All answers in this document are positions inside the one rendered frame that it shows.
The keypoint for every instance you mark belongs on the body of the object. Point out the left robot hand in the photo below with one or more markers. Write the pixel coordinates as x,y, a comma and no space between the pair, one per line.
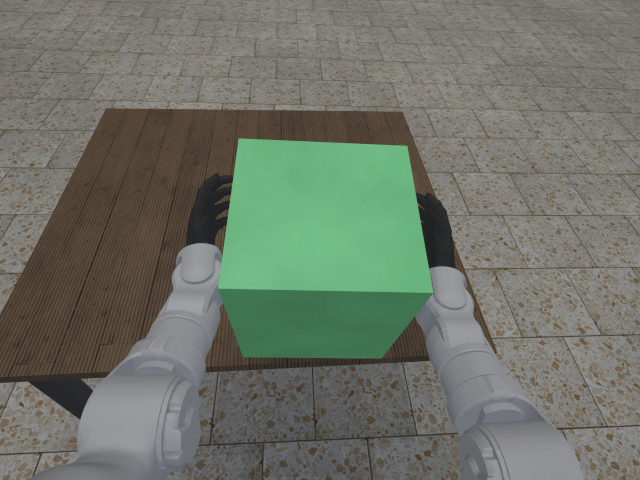
203,226

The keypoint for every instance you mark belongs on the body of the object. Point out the robot right forearm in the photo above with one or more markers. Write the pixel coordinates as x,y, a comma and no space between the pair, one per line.
477,387

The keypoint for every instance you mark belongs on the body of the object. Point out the table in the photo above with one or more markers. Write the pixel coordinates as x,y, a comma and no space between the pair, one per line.
102,269

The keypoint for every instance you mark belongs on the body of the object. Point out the right robot hand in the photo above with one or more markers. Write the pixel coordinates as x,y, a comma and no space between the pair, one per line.
437,231

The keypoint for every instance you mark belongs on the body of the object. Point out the robot right upper arm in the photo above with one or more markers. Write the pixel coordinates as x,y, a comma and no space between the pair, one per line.
521,450

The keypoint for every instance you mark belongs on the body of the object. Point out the robot left forearm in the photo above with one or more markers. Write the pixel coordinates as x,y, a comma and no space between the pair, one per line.
183,332

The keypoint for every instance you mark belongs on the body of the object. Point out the carton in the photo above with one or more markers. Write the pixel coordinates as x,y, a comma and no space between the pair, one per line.
324,254

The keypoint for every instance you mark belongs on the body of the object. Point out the robot left upper arm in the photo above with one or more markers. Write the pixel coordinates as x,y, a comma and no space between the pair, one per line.
136,427

